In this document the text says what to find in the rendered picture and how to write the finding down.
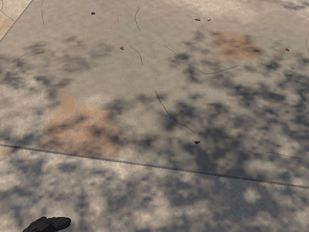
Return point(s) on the robot left hand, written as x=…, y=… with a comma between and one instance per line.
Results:
x=51, y=224

